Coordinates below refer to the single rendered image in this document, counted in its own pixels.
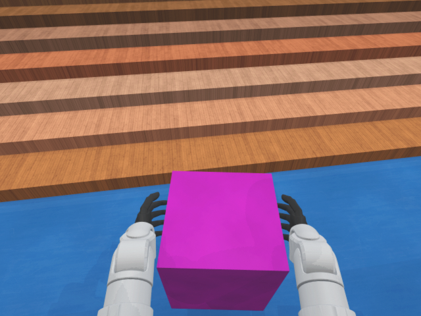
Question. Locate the robot left forearm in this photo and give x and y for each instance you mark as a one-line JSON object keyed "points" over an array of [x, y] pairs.
{"points": [[131, 273]]}

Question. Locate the robot right forearm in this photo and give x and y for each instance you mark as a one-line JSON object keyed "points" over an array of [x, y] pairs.
{"points": [[318, 278]]}

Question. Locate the right robot hand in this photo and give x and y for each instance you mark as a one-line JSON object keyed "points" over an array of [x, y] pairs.
{"points": [[295, 214]]}

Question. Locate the carton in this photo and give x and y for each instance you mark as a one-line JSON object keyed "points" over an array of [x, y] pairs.
{"points": [[222, 245]]}

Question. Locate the left robot hand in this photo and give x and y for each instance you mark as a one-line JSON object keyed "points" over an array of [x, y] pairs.
{"points": [[146, 214]]}

